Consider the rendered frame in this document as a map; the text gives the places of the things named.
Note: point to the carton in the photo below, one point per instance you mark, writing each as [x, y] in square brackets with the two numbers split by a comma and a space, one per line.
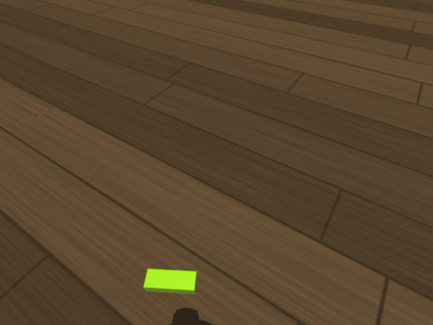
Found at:
[170, 281]

